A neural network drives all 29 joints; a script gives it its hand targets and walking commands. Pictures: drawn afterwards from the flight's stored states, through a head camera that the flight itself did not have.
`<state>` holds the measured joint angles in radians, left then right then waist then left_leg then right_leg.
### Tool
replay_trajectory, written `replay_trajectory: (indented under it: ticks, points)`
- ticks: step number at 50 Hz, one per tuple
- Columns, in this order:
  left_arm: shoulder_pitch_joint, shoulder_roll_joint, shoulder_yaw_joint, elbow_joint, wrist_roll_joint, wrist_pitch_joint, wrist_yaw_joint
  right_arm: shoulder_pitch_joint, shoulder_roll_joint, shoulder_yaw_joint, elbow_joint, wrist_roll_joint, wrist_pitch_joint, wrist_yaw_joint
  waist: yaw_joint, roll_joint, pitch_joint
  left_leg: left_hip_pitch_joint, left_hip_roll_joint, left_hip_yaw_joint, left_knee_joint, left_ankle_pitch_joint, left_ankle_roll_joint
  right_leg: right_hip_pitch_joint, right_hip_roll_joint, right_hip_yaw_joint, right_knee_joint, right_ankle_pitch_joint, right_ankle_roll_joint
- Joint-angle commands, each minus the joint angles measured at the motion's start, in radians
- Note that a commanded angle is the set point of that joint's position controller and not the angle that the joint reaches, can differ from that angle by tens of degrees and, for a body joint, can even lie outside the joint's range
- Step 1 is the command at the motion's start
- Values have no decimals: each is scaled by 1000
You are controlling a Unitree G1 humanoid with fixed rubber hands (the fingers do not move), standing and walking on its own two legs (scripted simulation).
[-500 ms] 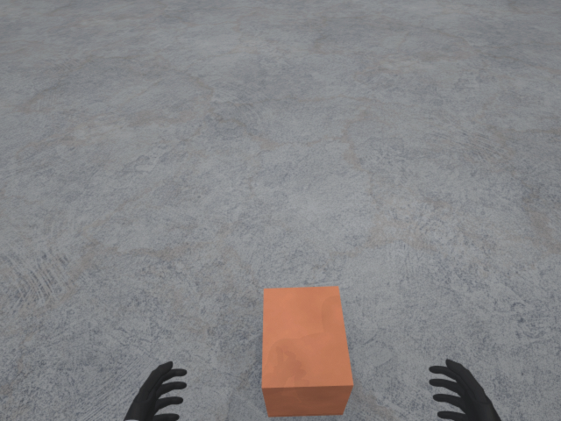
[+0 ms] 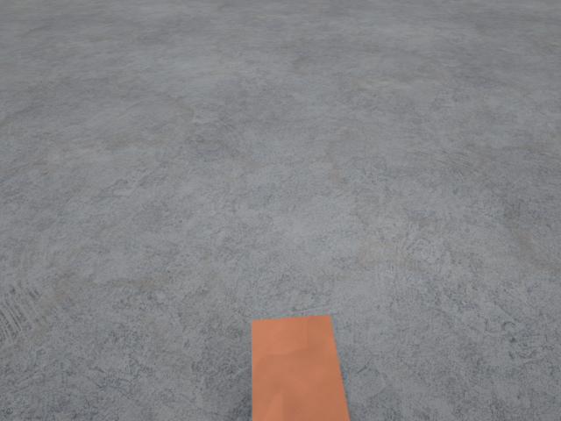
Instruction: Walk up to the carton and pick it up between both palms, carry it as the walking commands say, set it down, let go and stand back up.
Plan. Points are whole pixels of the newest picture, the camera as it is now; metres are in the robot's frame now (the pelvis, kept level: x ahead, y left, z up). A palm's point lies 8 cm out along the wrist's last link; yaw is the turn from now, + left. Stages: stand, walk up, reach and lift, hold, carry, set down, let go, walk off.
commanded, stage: stand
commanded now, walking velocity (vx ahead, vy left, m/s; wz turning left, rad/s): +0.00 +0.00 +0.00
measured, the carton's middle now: (294, 386) +0.42 +0.00 -0.62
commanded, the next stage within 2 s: none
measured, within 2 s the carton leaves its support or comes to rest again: neither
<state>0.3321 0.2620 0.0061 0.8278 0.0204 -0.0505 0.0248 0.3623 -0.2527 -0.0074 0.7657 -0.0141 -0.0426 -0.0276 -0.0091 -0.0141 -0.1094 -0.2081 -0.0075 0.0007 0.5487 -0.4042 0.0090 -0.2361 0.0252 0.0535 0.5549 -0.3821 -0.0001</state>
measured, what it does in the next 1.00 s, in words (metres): stands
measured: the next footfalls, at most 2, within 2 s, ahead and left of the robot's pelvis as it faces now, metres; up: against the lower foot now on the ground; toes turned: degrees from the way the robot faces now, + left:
none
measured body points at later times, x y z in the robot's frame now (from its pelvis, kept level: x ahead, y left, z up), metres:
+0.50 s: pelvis -0.01 +0.01 +0.00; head -0.02 +0.01 +0.45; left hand -0.02 +0.25 -0.15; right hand -0.03 -0.24 -0.14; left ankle -0.08 +0.11 -0.73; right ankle -0.06 -0.12 -0.73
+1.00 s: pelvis -0.03 +0.01 +0.01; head -0.04 +0.02 +0.46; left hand -0.08 +0.23 -0.16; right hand -0.09 -0.20 -0.15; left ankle -0.08 +0.11 -0.73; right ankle -0.06 -0.12 -0.73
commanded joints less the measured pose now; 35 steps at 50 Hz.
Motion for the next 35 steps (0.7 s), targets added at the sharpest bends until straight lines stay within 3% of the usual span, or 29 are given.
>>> replay_trajectory:
  ticks: [1, 35]
  points:
    - [55, 108, 23, -12, -4, 1, 8, 55, -122, -26, -22, 3, -1, -8, 6, 22, 45, 11, 103, -68, -32, 587, -2, 18, -96, 66, -19, 509, -15]
    - [100, 2, -32, 290, -9, 55, 26, 129, -16, 29, 286, 1, 38, -23, 4, 16, 196, 35, 92, -65, -133, 350, 25, 25, -90, 72, -114, 341, -18]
